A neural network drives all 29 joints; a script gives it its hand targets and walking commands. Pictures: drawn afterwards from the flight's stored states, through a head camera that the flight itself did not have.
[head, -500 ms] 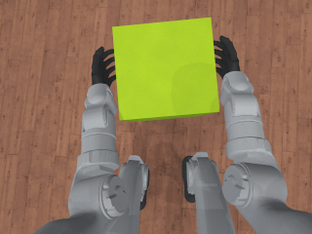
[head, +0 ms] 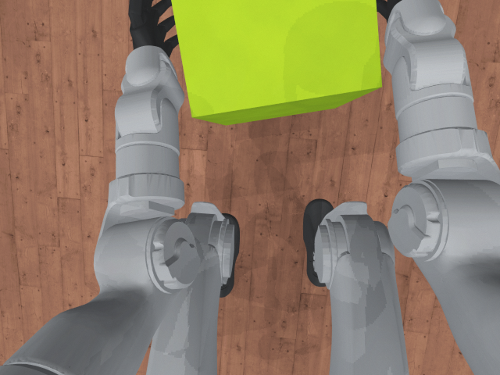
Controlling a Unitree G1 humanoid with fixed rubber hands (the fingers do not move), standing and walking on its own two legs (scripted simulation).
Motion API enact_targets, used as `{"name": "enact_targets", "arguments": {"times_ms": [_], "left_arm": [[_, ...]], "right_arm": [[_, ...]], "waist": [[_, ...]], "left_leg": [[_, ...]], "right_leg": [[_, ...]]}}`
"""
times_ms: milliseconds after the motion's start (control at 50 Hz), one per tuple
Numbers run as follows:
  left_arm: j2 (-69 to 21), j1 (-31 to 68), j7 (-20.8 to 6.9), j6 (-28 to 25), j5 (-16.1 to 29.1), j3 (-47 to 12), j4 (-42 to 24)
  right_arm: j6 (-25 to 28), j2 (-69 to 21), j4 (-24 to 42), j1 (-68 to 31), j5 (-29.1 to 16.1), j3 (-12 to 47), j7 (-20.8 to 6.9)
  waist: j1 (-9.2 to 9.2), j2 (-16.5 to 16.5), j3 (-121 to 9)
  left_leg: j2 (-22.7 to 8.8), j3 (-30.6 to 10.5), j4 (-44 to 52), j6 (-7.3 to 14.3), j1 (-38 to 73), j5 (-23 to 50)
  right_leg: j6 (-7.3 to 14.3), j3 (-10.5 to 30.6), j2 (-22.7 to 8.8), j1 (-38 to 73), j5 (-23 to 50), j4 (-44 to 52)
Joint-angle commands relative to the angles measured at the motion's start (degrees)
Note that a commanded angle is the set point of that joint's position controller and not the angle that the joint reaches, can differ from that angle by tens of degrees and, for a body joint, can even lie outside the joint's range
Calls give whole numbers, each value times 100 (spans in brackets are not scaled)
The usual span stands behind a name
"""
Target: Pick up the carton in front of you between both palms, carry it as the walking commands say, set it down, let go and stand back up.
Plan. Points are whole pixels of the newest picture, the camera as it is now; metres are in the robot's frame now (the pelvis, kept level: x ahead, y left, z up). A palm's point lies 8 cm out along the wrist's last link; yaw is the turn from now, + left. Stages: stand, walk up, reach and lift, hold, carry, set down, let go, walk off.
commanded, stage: set down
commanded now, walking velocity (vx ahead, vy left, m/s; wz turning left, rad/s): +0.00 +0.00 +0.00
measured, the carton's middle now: (272, 41) +0.54 -0.03 -0.22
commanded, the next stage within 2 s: none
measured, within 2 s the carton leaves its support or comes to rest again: rests again in 0.62 s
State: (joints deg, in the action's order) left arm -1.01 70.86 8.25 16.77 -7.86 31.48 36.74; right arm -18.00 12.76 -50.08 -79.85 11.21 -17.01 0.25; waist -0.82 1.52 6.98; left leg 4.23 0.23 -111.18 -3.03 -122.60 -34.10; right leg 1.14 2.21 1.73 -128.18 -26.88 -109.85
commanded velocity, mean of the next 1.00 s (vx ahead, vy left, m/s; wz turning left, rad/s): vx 0.00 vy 0.00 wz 0.00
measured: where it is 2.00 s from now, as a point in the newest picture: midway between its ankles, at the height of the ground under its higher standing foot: (270, 263)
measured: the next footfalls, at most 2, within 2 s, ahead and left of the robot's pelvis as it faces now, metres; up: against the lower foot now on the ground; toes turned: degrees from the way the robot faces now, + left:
none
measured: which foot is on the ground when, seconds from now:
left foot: down 0.00-1.00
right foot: down 0.00-1.00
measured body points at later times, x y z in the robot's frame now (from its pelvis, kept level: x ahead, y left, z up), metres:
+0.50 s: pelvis +0.01 +0.00 -0.06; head +0.37 -0.04 +0.19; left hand +0.55 +0.12 -0.23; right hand +0.58 -0.18 -0.23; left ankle +0.10 +0.13 -0.41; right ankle +0.12 -0.11 -0.41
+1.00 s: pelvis -0.01 +0.00 -0.07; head +0.36 -0.03 +0.16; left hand +0.55 +0.13 -0.24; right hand +0.57 -0.18 -0.25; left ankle +0.10 +0.13 -0.41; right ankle +0.12 -0.11 -0.41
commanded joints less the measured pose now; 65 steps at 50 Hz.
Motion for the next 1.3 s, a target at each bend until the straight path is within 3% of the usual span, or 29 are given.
{"name": "enact_targets", "arguments": {"times_ms": [0,200,280,400,480,620,760,1120,1280], "left_arm": [[-4369,4274,-1410,-193,884,-3068,-97],[-4001,4986,-1257,-421,1566,-3535,-346],[-4242,4994,-1220,-426,1728,-3781,-362],[-4386,4713,-1348,-419,1472,-3476,150],[-4284,4710,-1323,-476,1395,-3336,273],[-4147,4759,-1271,-547,1456,-3141,612],[-3948,4768,-1373,-534,1372,-2876,982],[-2944,3647,-1510,-346,720,-1856,1845],[-2015,3054,-1324,-398,483,-1408,2103]], "right_arm": [[215,-4951,112,-2959,-836,2122,-1245],[420,-4641,331,-3713,-1604,2801,-1193],[461,-4730,454,-3756,-1831,2902,-1210],[464,-4787,-293,-3156,-1486,2397,-1367],[524,-4674,-413,-3277,-1453,2244,-1452],[673,-4209,-397,-3776,-1530,2186,-1448],[613,-4006,-881,-3375,-1265,1858,-1546],[315,-3132,-1558,-2495,-551,1197,-1722],[408,-1943,-1712,-2352,-252,849,-1557]], "waist": [[-29,-591,-6819],[-114,-831,-7494],[11,-598,-7524],[129,-413,-6115],[125,-298,-5639],[219,-269,-5293],[276,7,-4302],[266,-93,-2153],[217,-177,-1879]], "left_leg": [[523,535,636,13,2098,1425],[440,596,-147,21,2093,1983],[463,571,-336,45,2274,2252],[496,493,-407,32,1777,1902],[504,442,-440,57,1876,1770],[508,394,-566,81,2020,1655],[518,407,-542,96,1636,1112],[440,361,-549,175,878,168],[327,442,-631,64,1097,149]], "right_leg": [[-111,-262,464,5010,1707,367],[-99,-150,321,5826,2750,-526],[-50,-145,331,5688,3048,-706],[24,-204,330,4570,2411,-771],[29,-250,328,3914,1966,-807],[50,-257,281,3644,1663,-888],[125,-195,236,3236,1114,-866],[216,-28,161,2820,192,-750],[94,-12,77,3059,6,-791]]}}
